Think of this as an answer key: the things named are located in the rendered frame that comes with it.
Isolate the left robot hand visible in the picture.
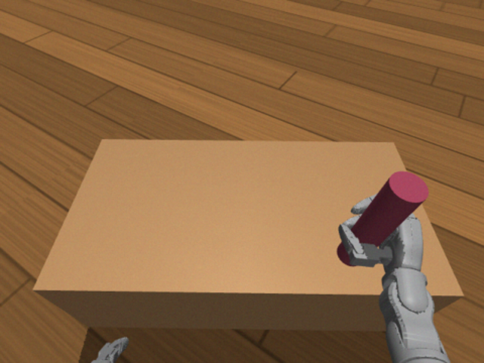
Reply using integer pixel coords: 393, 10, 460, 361
91, 337, 129, 363

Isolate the can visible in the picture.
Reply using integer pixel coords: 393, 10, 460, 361
337, 171, 429, 266

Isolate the right robot hand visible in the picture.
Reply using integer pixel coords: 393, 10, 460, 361
338, 193, 424, 273

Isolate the right robot arm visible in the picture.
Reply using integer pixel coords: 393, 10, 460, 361
379, 267, 451, 363

